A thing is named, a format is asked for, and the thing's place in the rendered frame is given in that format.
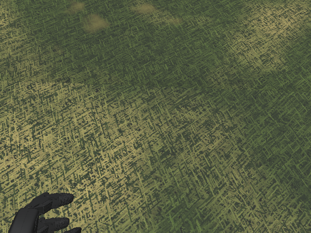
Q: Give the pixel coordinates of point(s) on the left robot hand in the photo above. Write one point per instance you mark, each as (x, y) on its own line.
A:
(27, 219)

